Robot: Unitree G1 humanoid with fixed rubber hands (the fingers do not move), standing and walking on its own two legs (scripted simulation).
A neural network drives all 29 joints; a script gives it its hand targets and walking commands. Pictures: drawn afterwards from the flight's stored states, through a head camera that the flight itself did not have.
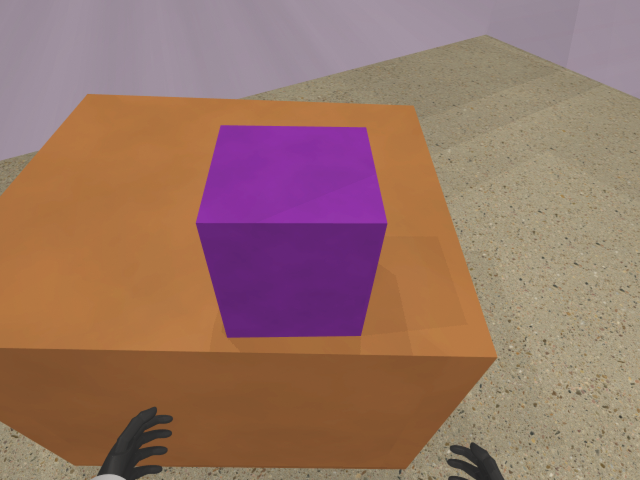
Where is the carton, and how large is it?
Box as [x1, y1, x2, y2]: [196, 125, 386, 337]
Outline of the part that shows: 221,125 196,220 196,225 227,337 360,335 386,227 385,214 365,127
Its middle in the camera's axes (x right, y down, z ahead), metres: -0.04 -0.01 +0.58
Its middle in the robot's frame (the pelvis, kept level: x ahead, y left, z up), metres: +0.46 +0.05 +0.05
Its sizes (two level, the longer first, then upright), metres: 0.210 0.200 0.250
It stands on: a pedestal, 0.70 m high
